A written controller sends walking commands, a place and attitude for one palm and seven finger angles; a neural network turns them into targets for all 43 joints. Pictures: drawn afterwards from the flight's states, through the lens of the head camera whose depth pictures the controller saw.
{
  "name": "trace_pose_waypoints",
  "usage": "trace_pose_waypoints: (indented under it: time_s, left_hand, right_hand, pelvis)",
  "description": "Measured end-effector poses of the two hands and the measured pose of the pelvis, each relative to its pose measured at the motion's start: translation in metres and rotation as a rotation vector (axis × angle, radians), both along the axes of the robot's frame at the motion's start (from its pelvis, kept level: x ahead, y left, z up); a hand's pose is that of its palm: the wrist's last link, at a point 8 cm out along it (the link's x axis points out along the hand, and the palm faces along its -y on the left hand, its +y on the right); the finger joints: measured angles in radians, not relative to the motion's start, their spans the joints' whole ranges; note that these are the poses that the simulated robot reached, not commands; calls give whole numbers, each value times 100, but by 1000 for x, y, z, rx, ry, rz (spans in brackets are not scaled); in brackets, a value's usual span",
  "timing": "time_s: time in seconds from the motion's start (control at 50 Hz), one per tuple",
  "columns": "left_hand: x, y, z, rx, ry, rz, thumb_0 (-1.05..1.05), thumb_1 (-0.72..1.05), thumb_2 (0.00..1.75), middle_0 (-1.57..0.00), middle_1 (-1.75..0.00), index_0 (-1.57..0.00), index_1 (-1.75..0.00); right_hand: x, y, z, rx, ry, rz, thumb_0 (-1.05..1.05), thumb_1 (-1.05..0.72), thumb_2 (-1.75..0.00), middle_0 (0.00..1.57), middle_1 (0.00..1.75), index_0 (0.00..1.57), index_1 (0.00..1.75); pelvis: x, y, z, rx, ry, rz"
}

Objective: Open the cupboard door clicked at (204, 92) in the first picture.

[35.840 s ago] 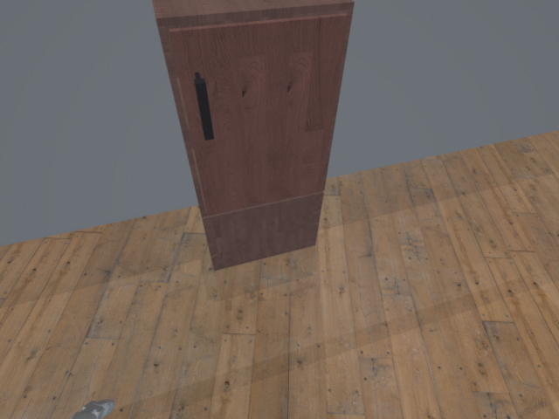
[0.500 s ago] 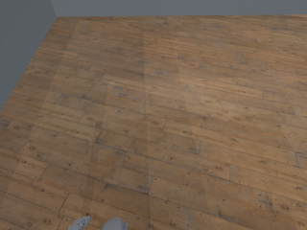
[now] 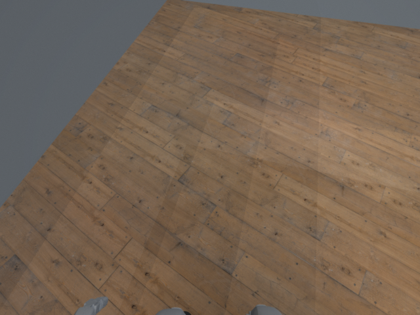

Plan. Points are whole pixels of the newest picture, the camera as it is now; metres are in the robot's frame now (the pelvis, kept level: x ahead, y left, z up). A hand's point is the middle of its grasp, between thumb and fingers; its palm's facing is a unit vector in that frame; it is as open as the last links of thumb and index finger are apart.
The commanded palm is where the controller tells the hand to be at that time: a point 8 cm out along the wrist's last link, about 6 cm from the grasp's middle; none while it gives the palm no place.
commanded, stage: turn to face it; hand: left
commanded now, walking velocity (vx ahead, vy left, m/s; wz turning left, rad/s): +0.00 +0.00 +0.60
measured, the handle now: out of the picture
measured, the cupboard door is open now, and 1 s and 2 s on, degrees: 39 39 39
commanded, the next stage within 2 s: none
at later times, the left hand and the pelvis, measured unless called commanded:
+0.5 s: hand out of the picture -0.04 +0.17 -0.18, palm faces +0.38 -0.90 -0.23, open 7.4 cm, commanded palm none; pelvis +0.00 -0.03 -0.01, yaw +22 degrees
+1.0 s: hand out of the picture +0.01 +0.15 -0.14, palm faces +0.55 -0.78 -0.29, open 7.4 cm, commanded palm none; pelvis +0.02 -0.07 +0.00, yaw +37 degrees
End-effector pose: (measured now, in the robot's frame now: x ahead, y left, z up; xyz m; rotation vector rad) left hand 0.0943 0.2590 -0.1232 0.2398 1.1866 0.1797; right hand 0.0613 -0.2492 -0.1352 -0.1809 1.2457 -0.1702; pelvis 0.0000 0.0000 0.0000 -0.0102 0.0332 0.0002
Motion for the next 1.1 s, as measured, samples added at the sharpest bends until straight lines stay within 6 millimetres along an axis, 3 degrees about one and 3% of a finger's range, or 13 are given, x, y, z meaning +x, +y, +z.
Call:
trace_pose_waypoints:
  time_s: [0.12,0.28,0.4,0.48,0.54,0.68,0.8,0.92,1.02,1.1]
  left_hand:
    - [-15,-28,9,39,-58,57,0,91,89,-20,-30,-20,-29]
    - [-69,-59,13,-4,19,189,0,91,89,-20,-30,-20,-29]
    - [-113,-63,-2,-47,60,309,0,91,89,-20,-30,-20,-30]
    - [-148,-51,-22,-70,96,394,0,90,89,-20,-30,-20,-30]
    - [-166,-39,-32,-70,132,446,0,91,89,-20,-30,-20,-30]
    - [-155,-21,-10,-34,66,489,1,91,89,-20,-30,-20,-29]
    - [-128,-23,5,6,-17,498,0,91,90,-20,-30,-20,-29]
    - [-111,-47,12,56,-90,521,0,91,89,-20,-30,-20,-29]
    - [-128,-80,19,35,-67,596,0,91,89,-20,-30,-20,-29]
    - [-146,-101,16,-6,-36,661,0,91,89,-20,-30,-20,-29]
  right_hand:
    - [29,-33,-16,29,-9,57,0,-90,-90,21,30,20,30]
    - [80,-45,6,24,-30,178,1,-91,-90,20,30,19,30]
    - [122,-20,12,5,-51,320,1,-91,-90,20,30,19,30]
    - [149,12,13,-11,-110,415,1,-91,-90,20,30,19,30]
    - [157,30,15,-18,-146,465,0,-91,-90,20,30,19,30]
    - [142,40,19,-16,-96,506,0,-91,-90,21,30,20,30]
    - [128,26,7,9,-20,518,0,-90,-90,21,30,20,30]
    - [135,0,-19,31,45,530,0,-90,-90,21,30,20,30]
    - [154,-6,-12,23,73,588,1,-91,-90,21,30,20,30]
    - [172,2,-1,17,64,643,1,-91,-90,20,30,19,30]
  pelvis:
    - [1,-32,-7,21,-19,91]
    - [7,-49,9,69,-25,211]
    - [6,-47,5,62,-23,302]
    - [4,-34,-8,36,-21,360]
    - [2,-29,-12,35,-20,395]
    - [2,-27,2,12,-14,450]
    - [8,-40,4,13,-11,506]
    - [20,-65,-7,24,-12,581]
    - [25,-73,3,53,-22,658]
    - [28,-77,9,69,-17,718]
